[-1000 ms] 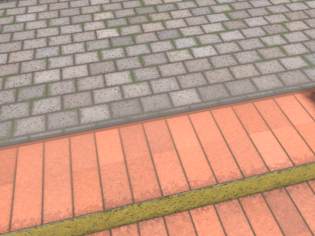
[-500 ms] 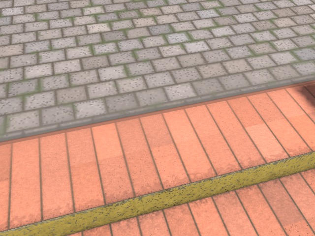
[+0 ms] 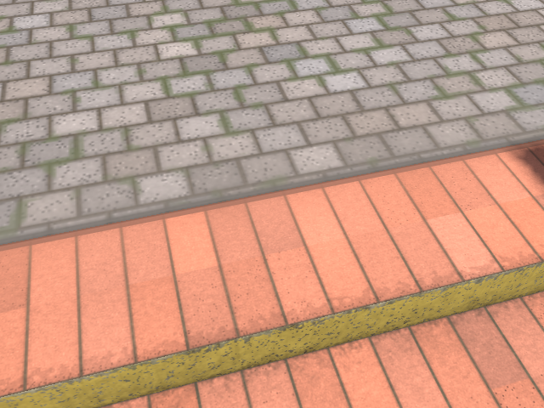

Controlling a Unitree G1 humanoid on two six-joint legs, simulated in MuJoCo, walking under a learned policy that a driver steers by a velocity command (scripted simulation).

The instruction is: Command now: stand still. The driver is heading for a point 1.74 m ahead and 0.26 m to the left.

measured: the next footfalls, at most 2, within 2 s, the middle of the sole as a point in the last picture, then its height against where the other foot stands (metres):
left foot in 0.80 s outside the picture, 0.15 m higher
right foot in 1.40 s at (344, 259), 0.15 m higher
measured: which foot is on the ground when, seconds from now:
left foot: down 0.00-0.40, up 0.42-0.78, down 0.80-1.00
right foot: down 0.00-0.82, up 0.84-1.00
